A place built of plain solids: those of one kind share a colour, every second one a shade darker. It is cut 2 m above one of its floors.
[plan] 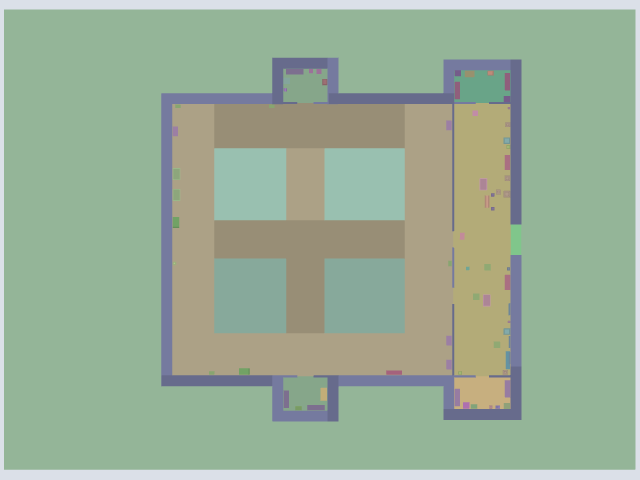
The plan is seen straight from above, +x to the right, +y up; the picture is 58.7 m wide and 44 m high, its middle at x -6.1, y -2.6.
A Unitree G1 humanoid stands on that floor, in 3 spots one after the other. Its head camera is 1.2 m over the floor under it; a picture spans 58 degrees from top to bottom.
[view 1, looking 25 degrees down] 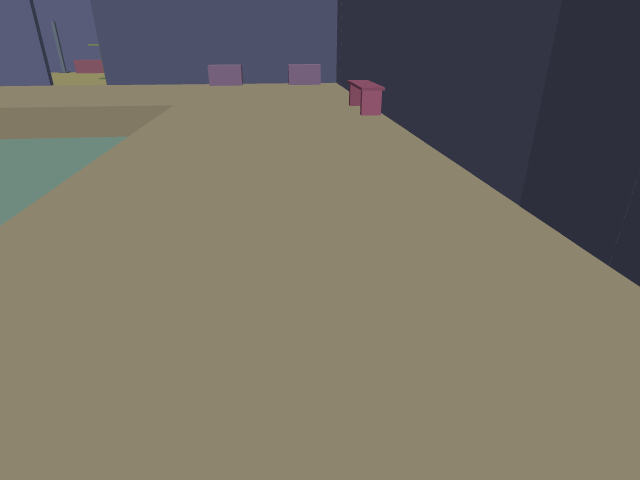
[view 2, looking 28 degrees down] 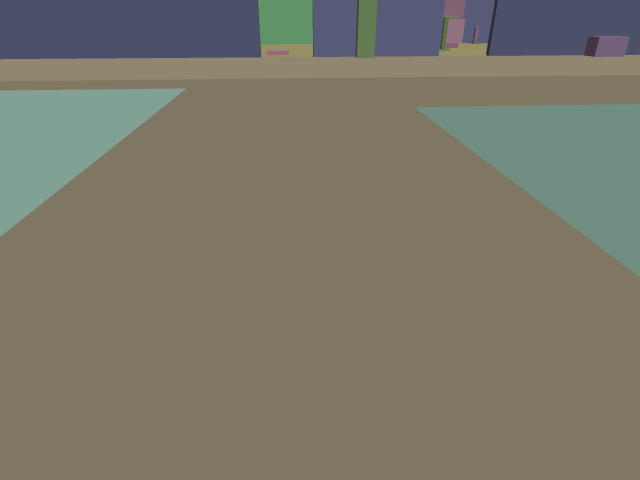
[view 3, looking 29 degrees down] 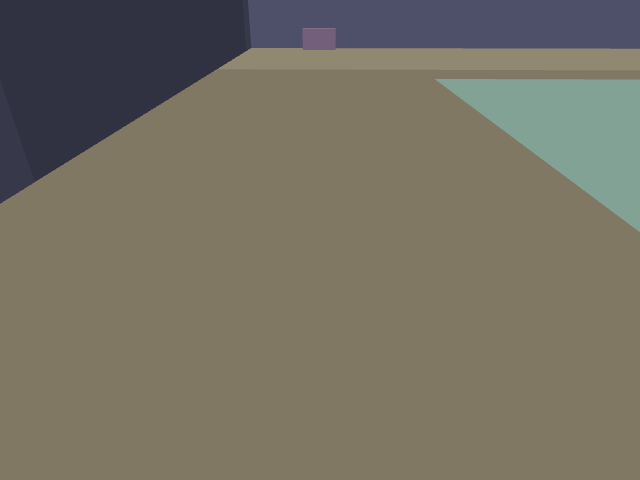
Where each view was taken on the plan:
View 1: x -7.44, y -13.10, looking -6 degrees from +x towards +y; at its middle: floor_gang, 2.84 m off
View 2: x -7.44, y -2.54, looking -4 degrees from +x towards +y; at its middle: floor_gang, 2.56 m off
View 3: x -7.44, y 7.66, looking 1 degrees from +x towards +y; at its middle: floor_gang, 2.48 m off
